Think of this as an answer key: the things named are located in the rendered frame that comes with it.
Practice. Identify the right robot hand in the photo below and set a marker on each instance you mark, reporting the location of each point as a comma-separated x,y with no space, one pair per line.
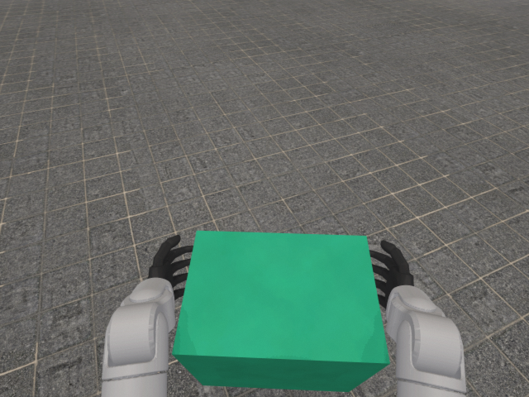
397,273

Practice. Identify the carton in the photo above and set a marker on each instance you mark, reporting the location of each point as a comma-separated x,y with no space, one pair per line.
281,311

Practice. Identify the left robot hand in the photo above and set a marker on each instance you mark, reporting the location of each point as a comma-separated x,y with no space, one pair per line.
162,267

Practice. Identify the robot left forearm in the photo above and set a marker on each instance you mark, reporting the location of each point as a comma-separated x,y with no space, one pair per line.
136,343

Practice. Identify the robot right forearm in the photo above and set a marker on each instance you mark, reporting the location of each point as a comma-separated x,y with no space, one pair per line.
430,352

